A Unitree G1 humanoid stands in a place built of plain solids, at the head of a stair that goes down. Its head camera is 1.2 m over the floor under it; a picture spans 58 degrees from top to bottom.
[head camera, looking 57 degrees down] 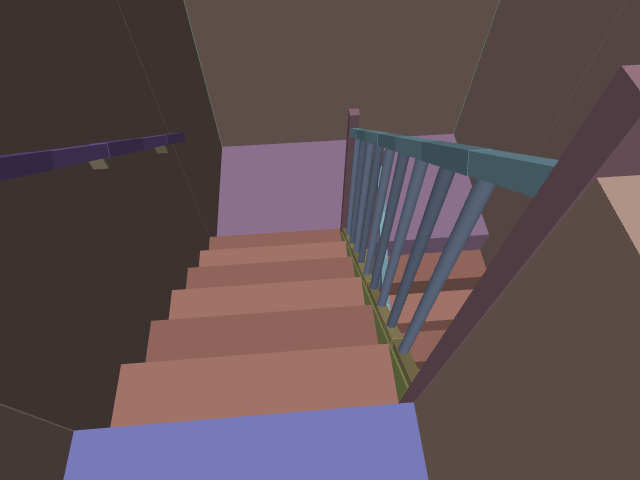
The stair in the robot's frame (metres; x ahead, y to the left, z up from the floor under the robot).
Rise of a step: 0.21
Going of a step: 0.24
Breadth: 0.89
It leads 5 degrees to the left of straight ahead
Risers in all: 7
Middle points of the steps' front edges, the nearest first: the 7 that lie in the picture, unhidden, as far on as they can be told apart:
0.23 0.19 0.00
0.46 0.21 -0.21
0.70 0.23 -0.41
0.94 0.25 -0.62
1.17 0.27 -0.82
1.41 0.28 -1.03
1.64 0.30 -1.24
